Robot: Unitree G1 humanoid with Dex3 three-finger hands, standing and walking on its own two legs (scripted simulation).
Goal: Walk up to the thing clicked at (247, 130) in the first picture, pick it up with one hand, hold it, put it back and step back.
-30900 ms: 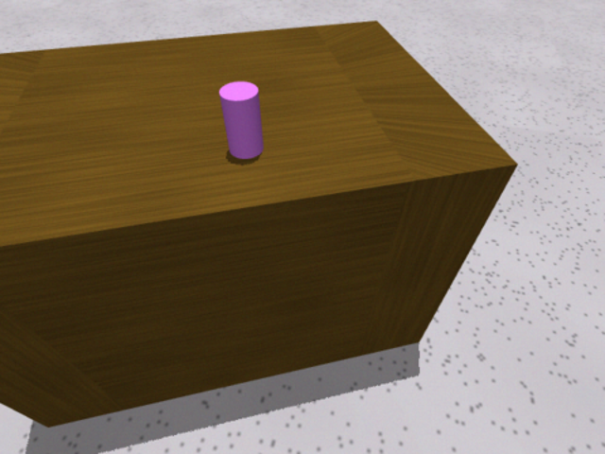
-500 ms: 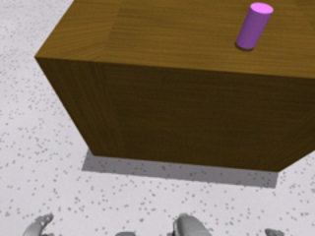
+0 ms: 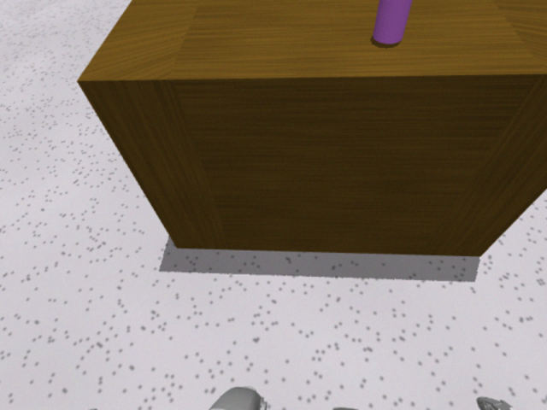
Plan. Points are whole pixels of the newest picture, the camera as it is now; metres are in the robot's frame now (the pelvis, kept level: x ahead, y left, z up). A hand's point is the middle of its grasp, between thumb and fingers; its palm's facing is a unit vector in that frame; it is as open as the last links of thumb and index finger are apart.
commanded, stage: step back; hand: right
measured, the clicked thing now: (393, 9) +0.91 -0.25 +0.10
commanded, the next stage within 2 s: stand in 1.62 s
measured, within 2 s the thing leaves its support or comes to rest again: neither
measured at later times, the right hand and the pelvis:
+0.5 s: hand out of the picture -0.05 -0.28 -0.15, palm faces -0.03 +0.92 -0.40, open 7.4 cm; pelvis -0.19 -0.01 -0.01, yaw -1 degrees
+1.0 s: hand out of the picture -0.16 -0.27 -0.15, palm faces -0.05 +0.94 -0.35, open 7.4 cm; pelvis -0.23 -0.01 +0.00, yaw +2 degrees
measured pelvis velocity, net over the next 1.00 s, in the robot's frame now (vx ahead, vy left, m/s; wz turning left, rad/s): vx -0.23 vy -0.01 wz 0.03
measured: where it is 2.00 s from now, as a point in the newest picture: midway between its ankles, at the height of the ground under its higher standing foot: outside the picture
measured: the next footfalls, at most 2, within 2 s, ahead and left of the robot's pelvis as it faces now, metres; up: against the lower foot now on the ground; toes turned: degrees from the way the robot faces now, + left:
left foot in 0.14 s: -0.03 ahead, +0.13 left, +0.00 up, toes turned +1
right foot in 0.46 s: -0.17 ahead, -0.12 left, +0.00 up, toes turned +2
